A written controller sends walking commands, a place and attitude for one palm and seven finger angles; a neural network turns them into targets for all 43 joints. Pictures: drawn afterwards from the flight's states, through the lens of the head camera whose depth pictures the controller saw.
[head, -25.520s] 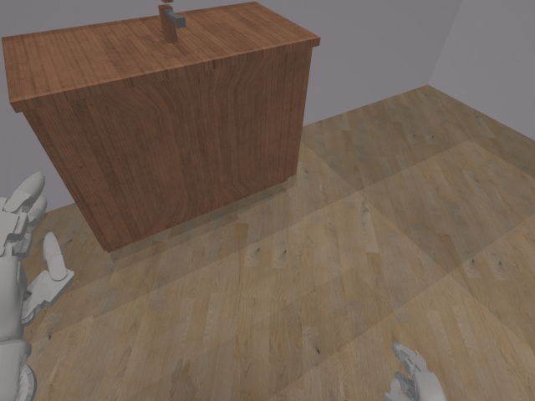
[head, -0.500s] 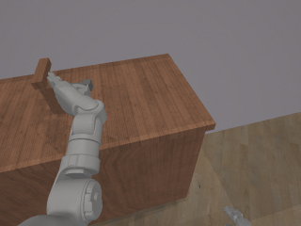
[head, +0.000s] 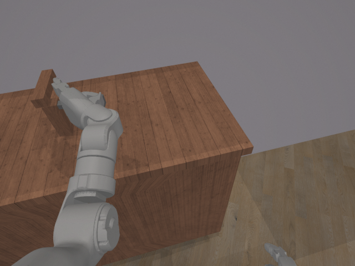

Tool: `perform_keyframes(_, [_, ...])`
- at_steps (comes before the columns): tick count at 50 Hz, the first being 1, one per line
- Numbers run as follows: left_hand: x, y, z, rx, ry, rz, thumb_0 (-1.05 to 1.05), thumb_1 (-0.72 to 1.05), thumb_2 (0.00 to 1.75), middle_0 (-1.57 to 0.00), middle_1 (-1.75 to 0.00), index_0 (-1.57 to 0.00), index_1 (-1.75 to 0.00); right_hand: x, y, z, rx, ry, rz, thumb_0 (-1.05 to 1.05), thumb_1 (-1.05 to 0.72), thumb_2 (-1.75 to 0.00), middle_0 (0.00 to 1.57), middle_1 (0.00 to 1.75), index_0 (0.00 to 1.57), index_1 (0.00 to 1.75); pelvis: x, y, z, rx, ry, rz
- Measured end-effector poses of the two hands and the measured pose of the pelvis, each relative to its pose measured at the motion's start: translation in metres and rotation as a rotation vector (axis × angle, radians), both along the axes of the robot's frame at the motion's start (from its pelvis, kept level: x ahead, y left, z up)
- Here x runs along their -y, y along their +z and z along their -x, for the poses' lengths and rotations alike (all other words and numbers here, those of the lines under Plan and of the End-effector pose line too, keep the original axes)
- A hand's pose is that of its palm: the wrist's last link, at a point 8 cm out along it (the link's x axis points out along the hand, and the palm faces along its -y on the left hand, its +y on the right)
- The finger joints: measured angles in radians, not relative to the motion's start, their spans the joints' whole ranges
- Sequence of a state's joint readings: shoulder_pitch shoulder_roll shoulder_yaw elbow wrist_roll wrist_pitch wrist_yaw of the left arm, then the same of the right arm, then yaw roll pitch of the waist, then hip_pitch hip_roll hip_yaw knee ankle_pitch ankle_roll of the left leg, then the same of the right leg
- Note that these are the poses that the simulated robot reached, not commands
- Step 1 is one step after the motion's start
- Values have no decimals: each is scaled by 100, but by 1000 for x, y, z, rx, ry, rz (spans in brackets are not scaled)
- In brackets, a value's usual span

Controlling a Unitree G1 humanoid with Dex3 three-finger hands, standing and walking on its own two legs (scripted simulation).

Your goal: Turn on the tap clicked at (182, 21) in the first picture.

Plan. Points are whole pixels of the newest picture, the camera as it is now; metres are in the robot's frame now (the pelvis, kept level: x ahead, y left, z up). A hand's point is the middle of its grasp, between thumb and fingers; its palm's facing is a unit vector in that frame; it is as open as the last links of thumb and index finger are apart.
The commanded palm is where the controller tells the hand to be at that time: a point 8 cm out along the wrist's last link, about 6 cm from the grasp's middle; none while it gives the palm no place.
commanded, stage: lift the hand up off the lever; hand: left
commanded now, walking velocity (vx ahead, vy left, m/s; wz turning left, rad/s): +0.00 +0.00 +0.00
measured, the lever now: (99, 101) +0.49 +0.24 +0.13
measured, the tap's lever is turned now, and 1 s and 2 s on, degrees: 80 80 80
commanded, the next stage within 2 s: draw the hand back beside the body in 0.58 s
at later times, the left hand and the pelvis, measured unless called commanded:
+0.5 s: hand (98, 93) +0.42 +0.19 +0.21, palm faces +0.76 -0.65 -0.05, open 7.8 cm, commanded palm +0.36 +0.23 +0.21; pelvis +0.00 +0.00 +0.00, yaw +1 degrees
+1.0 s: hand (96, 128) +0.35 +0.19 +0.17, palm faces +0.29 -0.95 -0.12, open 7.7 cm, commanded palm +0.31 +0.24 +0.20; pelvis +0.01 +0.01 +0.01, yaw -3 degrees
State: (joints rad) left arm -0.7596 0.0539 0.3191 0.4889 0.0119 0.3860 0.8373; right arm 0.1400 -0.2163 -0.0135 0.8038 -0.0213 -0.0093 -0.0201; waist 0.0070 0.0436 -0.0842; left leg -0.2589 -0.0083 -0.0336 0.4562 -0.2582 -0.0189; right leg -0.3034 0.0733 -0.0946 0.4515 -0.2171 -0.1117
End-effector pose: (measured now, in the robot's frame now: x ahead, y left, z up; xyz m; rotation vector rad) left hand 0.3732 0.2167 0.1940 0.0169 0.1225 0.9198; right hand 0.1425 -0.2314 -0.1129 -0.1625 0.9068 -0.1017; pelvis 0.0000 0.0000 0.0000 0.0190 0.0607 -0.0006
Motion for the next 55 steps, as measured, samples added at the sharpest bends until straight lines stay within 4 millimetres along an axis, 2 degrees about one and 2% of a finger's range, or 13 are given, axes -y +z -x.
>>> perform_keyframes(11, [-4,-1,10,23,-16,18,2,90,90,-15,-15,-15,-15,3,6,-16,27,-7,1,1,-90,-90,20,30,20,30,-1,1,-10,24,-3,0])
perform_keyframes(24, [2,19,11,22,-51,1,2,90,90,-14,-15,-15,-15,-16,17,-43,99,48,-25,1,-90,-90,20,30,20,30,-3,2,-5,35,10,1])
perform_keyframes(35, [-3,6,3,-24,-14,13,2,90,90,-15,-15,-15,-15,-20,11,-32,59,49,-29,1,-90,-90,20,30,20,30,-4,2,-4,19,3,4])
perform_keyframes(40, [3,18,1,65,-272,-78,2,90,90,-14,-15,-15,-15,-11,10,-17,25,-24,-9,1,-90,-90,20,30,20,30,-6,3,-7,45,-19,-3])
perform_keyframes(43, [8,16,10,86,-456,-92,2,90,90,-15,-16,-15,-16,-3,12,-8,22,-79,3,1,-90,-90,20,30,20,30,-7,5,-10,72,-35,-2])
perform_keyframes(46, [4,2,26,80,-563,-46,1,90,90,-15,-17,-16,-16,3,18,-3,37,-108,14,1,-90,-90,20,30,20,30,-7,5,-11,99,-49,3])
perform_keyframes(51, [-27,-25,65,81,-630,-154,1,90,90,-16,-18,-17,-18,8,31,-3,114,-101,14,1,-90,-90,20,30,20,30,-7,5,-3,128,-61,10])
perform_keyframes(55, [-50,-13,101,148,-604,-279,2,90,90,-17,-19,-17,-19,3,35,-7,157,-39,28,1,-90,-90,20,30,20,30,-12,6,5,146,-47,17])
